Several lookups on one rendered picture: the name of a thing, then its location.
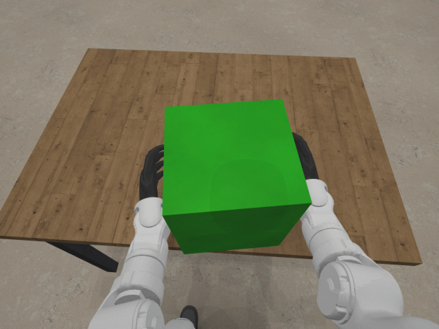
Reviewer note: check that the robot left forearm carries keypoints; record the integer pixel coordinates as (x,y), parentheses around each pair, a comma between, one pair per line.
(145,263)

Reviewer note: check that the robot left hand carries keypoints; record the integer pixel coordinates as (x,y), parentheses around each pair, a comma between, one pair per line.
(149,177)

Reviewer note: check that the table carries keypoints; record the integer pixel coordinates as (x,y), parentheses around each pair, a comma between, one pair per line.
(80,184)

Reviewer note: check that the left robot upper arm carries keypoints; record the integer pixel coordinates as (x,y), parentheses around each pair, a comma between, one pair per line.
(138,314)

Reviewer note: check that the right robot upper arm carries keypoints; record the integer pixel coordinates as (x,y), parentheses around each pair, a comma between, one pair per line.
(358,296)

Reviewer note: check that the robot right hand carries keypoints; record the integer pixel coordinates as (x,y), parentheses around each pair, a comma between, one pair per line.
(306,158)

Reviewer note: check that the left robot foot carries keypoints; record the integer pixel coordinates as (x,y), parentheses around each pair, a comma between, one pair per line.
(190,313)

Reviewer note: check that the robot right forearm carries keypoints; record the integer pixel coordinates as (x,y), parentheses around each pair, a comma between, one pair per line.
(326,239)

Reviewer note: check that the carton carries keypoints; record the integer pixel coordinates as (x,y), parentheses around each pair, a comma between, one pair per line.
(232,177)

